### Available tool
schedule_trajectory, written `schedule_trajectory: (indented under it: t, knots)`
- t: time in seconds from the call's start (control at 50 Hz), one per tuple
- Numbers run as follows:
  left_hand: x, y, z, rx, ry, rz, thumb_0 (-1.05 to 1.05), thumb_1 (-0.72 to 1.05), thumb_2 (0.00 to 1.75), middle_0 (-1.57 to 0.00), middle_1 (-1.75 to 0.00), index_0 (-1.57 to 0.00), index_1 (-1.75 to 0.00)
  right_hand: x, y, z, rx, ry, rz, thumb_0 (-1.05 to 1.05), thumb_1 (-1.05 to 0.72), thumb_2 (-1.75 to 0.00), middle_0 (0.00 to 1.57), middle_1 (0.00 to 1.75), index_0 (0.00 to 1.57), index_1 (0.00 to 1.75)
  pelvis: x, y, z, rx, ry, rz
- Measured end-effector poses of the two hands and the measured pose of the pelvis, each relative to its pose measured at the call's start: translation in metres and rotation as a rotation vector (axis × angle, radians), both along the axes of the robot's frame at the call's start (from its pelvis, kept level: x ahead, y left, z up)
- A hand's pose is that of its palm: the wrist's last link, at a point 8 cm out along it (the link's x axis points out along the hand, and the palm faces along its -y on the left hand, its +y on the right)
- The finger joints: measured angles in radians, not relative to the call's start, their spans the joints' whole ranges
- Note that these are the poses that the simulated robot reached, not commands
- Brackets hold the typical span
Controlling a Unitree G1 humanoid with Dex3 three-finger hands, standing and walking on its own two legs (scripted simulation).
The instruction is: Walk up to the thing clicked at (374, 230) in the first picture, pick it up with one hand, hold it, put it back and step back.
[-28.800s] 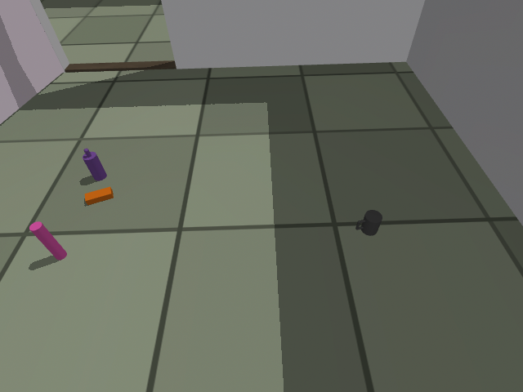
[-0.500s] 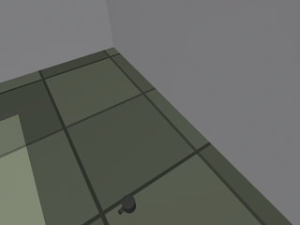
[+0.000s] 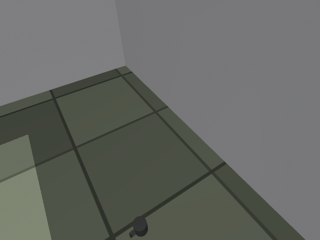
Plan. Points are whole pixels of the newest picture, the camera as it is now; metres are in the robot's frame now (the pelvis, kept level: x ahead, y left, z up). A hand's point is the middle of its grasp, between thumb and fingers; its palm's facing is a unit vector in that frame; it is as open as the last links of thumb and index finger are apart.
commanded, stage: stand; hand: left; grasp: from above
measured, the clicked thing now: (138, 228) +0.39 +0.18 -0.73
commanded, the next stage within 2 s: step back in 1.66 s
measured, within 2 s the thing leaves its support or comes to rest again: neither
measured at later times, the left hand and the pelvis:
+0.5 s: hand out of the picture +0.07 +0.23 -0.16, palm faces +0.01 -0.95 -0.32, open 7.4 cm; pelvis +0.01 -0.01 +0.00, yaw +0 degrees
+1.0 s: hand out of the picture +0.09 +0.23 -0.15, palm faces +0.00 -0.94 -0.34, open 7.4 cm; pelvis +0.02 -0.02 +0.00, yaw +0 degrees
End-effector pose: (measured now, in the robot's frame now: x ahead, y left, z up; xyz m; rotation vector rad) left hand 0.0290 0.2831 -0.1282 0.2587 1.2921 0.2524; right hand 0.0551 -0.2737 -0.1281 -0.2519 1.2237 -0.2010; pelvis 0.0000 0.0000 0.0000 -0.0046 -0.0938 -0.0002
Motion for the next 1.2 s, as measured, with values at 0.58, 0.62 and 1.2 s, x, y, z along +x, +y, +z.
schedule_trajectory:
  t: [0.58, 0.62, 1.2]
  knots:
    - [0.042, -0.01, 0.007, -0.002, -0.028, -0.039, 0.0, 0.91, 0.89, -0.2, -0.3, -0.2, -0.3, 0.007, -0.021, 0.003, -0.016, 0.044, 0.008, 0.01, -0.91, -0.9, 0.2, 0.3, 0.2, 0.3, 0.012, -0.011, 0.003, 0.0, 0.026, -0.005]
    - [0.046, -0.01, 0.008, 0.0, -0.034, -0.04, 0.0, 0.91, 0.89, -0.2, -0.3, -0.2, -0.3, 0.012, -0.022, 0.003, -0.016, 0.036, 0.01, 0.01, -0.9, -0.9, 0.2, 0.3, 0.2, 0.3, 0.014, -0.012, 0.004, 0.001, 0.027, -0.005]
    - [0.058, -0.012, 0.011, 0.009, -0.028, -0.054, 0.0, 0.91, 0.89, -0.2, -0.3, -0.2, -0.3, 0.024, -0.035, 0.006, -0.023, 0.04, 0.01, 0.01, -0.91, -0.9, 0.2, 0.3, 0.2, 0.3, 0.022, -0.019, 0.005, 0.004, 0.043, -0.01]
